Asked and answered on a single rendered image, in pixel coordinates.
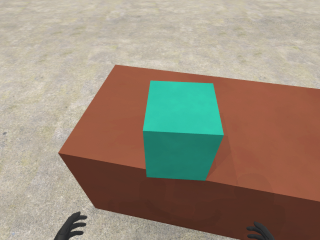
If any pedestal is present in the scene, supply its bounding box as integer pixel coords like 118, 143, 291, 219
58, 64, 320, 240

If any robot right hand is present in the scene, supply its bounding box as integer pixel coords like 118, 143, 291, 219
246, 221, 275, 240

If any carton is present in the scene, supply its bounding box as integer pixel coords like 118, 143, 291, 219
143, 80, 224, 181

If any robot left hand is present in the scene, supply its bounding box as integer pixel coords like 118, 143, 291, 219
54, 211, 87, 240

